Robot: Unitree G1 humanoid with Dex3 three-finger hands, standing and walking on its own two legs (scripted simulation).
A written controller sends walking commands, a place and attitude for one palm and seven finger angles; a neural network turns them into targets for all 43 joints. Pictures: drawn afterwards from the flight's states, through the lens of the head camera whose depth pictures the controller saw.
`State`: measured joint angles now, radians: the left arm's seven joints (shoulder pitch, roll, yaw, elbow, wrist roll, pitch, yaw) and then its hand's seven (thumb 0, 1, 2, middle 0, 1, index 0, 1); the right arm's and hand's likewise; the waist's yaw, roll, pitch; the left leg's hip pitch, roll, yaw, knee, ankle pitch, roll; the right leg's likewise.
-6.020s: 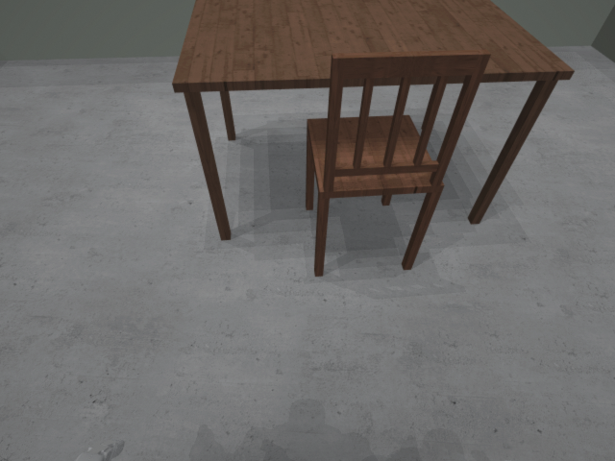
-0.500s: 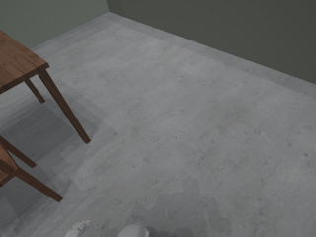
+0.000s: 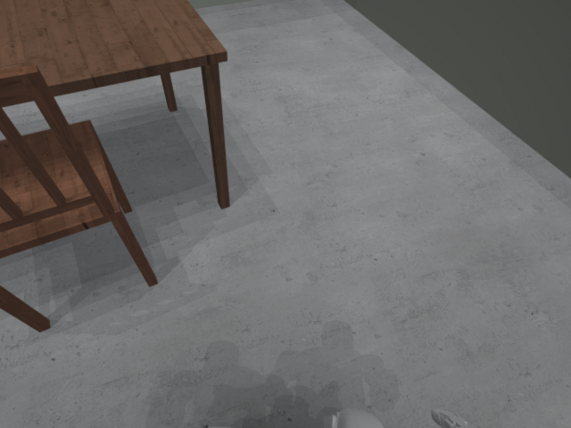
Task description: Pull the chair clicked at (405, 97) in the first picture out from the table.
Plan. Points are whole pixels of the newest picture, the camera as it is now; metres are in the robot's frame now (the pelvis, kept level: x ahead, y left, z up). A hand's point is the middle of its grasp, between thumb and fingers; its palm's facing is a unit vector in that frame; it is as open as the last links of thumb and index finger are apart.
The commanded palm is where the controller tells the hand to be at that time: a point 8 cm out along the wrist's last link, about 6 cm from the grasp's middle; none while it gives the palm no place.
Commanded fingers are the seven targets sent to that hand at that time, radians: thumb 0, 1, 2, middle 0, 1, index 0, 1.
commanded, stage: turn to face it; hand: left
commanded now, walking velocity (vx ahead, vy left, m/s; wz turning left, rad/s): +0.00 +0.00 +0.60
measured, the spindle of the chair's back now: out of the picture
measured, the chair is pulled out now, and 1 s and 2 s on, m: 0.00 0.00 0.00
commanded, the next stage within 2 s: take the last steps up to it in 0.78 s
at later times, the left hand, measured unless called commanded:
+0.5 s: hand out of the picture +0.05 +0.16 -0.13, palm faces +0.30 -0.90 -0.32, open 7.3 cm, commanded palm none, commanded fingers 0.00 0.90 0.90 -0.20 -0.30 -0.20 -0.30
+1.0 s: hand out of the picture -0.12 +0.18 -0.18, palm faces +0.55 -0.81 -0.23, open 7.4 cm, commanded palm none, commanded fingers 0.00 0.90 0.90 -0.20 -0.30 -0.20 -0.30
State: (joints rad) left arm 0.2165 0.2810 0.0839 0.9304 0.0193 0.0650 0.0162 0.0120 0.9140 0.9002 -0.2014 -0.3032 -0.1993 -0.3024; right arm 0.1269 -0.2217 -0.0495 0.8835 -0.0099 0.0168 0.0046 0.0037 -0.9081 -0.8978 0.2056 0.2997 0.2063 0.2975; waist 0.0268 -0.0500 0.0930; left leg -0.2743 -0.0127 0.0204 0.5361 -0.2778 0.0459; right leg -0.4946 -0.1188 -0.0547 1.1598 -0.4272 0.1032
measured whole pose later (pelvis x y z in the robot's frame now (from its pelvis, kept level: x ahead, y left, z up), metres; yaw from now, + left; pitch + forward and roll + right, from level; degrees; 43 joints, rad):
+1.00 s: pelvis -0.02 +0.00 +0.00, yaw +29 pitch -1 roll -1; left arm 0.29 0.25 0.06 1.01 0.02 0.05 0.02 0.01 0.91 0.90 -0.20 -0.30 -0.20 -0.30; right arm 0.11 -0.18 -0.02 0.93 -0.01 0.01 -0.01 0.00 -0.91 -0.90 0.20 0.30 0.21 0.30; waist 0.05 -0.05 0.06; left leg -0.20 -0.01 0.04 0.49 -0.27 0.05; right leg -0.42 -0.10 -0.06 1.06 -0.44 0.06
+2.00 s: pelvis +0.17 +0.19 +0.00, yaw +32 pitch +0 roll +1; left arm 0.30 0.18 0.07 1.09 0.03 -0.02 0.01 0.01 0.92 0.90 -0.20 -0.30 -0.20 -0.30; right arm 0.20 -0.14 -0.05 1.00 -0.01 -0.09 -0.03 -0.02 -0.95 -0.90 0.21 0.30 0.21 0.30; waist 0.03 -0.05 0.03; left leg -0.20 0.00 0.16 0.43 -0.22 0.05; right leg -0.50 -0.10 -0.06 1.12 -0.32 0.00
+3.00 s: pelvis +0.15 +0.23 +0.00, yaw +30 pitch +0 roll +1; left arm 0.40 0.16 0.03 0.98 0.04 0.02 0.01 0.01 0.91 0.90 -0.20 -0.30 -0.20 -0.30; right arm 0.31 -0.22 -0.02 0.97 -0.02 0.02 -0.02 0.01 -0.91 -0.90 0.21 0.30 0.21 0.30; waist 0.01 0.06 0.00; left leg -0.33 -0.01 0.07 0.69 -0.42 0.03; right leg -0.25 0.05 -0.06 0.53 -0.29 -0.09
